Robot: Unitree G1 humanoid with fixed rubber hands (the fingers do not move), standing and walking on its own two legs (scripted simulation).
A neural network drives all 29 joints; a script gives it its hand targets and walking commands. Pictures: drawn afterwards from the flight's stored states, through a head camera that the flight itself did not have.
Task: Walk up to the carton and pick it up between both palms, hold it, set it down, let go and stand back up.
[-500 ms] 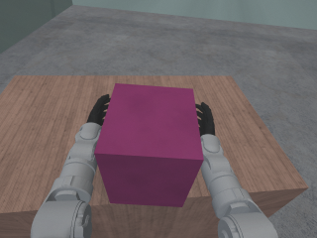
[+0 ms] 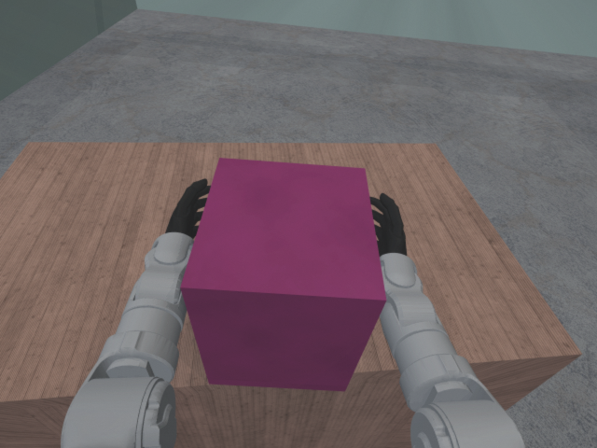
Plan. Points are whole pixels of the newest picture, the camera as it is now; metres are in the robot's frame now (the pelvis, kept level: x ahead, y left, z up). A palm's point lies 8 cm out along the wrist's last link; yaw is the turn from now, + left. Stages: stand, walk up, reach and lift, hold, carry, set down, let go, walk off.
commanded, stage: reach and lift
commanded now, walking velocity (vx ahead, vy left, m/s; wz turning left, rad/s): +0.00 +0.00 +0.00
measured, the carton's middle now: (284, 279) +0.35 +0.02 +0.06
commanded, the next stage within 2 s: none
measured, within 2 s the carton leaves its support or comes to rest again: leaves its support in 0.06 s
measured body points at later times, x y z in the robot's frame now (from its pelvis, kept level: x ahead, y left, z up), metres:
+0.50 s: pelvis -0.01 +0.00 +0.00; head -0.04 +0.03 +0.45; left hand +0.40 +0.16 +0.14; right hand +0.38 -0.13 +0.13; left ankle +0.00 +0.09 -0.74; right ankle +0.01 -0.15 -0.74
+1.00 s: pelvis -0.02 +0.00 +0.00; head -0.07 +0.02 +0.45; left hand +0.38 +0.16 +0.18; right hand +0.37 -0.13 +0.17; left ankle +0.00 +0.09 -0.74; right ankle +0.01 -0.15 -0.74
